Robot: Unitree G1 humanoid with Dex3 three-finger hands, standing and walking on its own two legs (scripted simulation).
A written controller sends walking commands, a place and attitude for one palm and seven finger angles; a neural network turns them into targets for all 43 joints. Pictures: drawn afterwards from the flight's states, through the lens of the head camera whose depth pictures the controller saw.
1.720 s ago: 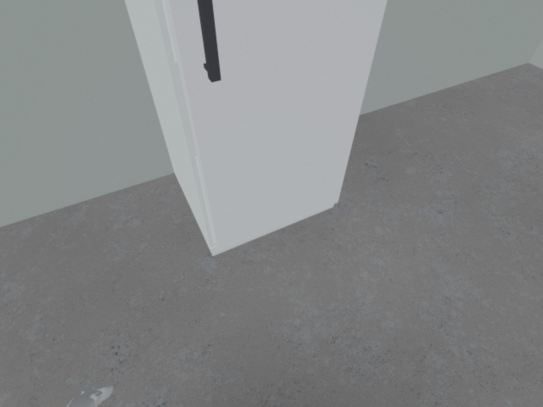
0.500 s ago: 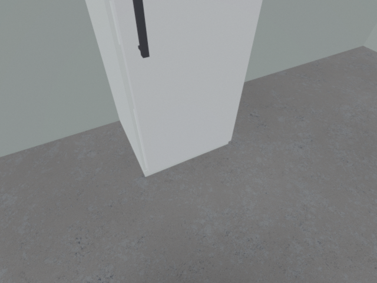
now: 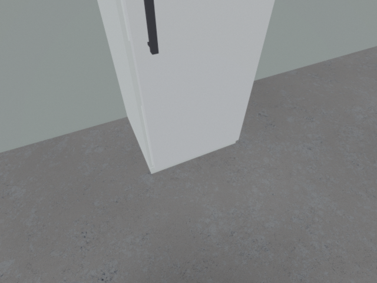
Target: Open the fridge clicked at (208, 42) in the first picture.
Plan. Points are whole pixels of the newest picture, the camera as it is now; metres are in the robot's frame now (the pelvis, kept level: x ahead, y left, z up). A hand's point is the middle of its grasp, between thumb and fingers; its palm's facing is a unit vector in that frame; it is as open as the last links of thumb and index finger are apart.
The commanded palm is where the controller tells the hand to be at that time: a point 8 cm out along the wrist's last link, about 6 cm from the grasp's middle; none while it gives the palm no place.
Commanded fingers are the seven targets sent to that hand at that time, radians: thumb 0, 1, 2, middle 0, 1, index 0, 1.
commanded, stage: turn to face it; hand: left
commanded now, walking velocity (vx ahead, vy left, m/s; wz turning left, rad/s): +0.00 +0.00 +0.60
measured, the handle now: out of the picture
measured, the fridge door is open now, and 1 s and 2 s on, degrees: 0 0 0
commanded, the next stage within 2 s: take the last steps up to it in 0.82 s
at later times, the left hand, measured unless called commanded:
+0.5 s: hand out of the picture -0.02 +0.28 -0.18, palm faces +0.26 -0.94 -0.23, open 7.4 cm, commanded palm none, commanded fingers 0.00 0.90 0.90 -0.20 -0.30 -0.20 -0.30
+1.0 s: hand out of the picture -0.07 +0.18 -0.15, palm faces +0.44 -0.85 -0.29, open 7.4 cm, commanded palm none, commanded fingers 0.00 0.90 0.90 -0.20 -0.30 -0.20 -0.30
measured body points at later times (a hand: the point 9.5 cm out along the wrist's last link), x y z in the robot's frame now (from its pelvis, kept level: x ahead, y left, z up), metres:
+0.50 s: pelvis -0.03 +0.06 +0.00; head +0.00 +0.09 +0.45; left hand -0.03 +0.33 -0.16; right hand +0.05 -0.17 -0.14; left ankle -0.01 +0.12 -0.74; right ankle -0.02 -0.11 -0.66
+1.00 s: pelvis -0.03 -0.02 +0.00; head -0.01 -0.05 +0.45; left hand -0.10 +0.22 -0.13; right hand +0.11 -0.23 -0.16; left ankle -0.08 +0.12 -0.67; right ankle -0.02 -0.09 -0.74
